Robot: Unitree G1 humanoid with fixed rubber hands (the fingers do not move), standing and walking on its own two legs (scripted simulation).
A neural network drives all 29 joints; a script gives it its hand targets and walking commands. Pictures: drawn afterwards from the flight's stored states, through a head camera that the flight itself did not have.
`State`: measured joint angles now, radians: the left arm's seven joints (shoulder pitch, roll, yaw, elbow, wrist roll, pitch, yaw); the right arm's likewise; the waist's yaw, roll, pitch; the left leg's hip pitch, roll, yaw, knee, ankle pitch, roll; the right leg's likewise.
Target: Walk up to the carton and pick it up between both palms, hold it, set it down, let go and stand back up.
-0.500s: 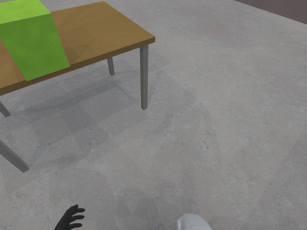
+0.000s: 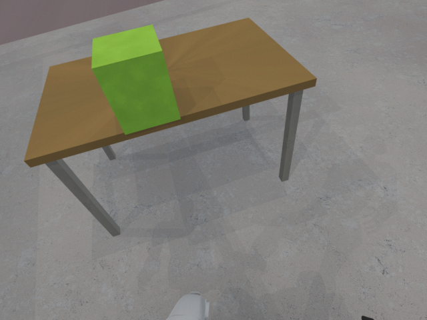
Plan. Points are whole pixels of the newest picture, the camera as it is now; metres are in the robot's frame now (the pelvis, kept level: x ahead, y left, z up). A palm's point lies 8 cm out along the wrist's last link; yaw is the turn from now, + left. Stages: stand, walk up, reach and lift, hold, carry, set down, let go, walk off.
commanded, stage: walk up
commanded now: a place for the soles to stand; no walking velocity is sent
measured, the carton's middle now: (138, 80) +0.83 +0.32 +0.02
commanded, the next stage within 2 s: none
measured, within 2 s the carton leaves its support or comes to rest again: neither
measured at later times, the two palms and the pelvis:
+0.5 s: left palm (70, 271) +0.24 +0.38 -0.10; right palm (319, 269) +0.24 -0.16 -0.09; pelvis +0.17 +0.11 +0.00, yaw +15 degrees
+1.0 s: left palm (59, 276) +0.22 +0.40 -0.09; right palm (271, 200) +0.43 -0.09 -0.12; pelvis +0.25 +0.13 -0.01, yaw +21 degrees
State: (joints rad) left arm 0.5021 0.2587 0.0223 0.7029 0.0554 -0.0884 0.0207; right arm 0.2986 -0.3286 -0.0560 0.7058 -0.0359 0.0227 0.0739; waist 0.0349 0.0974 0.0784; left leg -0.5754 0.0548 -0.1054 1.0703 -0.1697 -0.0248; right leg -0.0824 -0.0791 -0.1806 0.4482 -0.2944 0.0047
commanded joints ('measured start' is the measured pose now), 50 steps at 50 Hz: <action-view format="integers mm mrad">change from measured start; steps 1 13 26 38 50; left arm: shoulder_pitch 37 -56 -181 -122 -182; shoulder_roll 184 181 98 150 210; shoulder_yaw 52 49 27 31 35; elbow -90 -202 -163 -138 -122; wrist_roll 6 -24 -37 -15 -38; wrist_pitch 5 71 70 75 105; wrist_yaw -5 -11 8 39 -7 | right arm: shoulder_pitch -111 184 162 244 67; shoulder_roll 5 -162 -80 -82 -20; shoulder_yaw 19 -59 -28 -8 -9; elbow -101 -28 -80 -91 -125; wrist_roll -4 45 -1 -21 28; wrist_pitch -10 -40 -45 29 -18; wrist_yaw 10 -68 -47 -95 -74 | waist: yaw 28 -157 -93 -10 6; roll -310 159 81 -299 -310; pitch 40 -104 38 -151 -34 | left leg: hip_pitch -40 632 378 66 230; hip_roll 37 251 0 -101 -62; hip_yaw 107 -541 -94 -12 142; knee -262 -784 -736 148 -343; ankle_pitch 15 -64 396 -457 -199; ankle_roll -6 314 117 -22 -27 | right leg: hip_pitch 52 -566 -390 75 -235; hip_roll -211 -5 0 -396 -132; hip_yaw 35 141 92 614 185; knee -116 911 365 -104 -47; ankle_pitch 423 -257 60 192 -89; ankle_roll -183 -41 21 -341 -201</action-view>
